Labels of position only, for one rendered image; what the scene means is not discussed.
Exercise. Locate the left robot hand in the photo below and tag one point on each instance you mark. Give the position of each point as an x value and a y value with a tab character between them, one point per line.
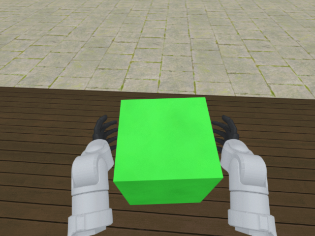
100	128

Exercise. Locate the right robot hand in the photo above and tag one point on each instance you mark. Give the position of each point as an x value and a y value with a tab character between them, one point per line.
231	131

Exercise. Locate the robot right forearm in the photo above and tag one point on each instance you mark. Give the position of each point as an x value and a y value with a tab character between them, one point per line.
249	209

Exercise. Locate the robot left forearm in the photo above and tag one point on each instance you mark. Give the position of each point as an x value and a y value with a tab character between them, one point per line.
89	188

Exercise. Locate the carton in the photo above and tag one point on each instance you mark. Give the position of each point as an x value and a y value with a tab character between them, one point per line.
166	151

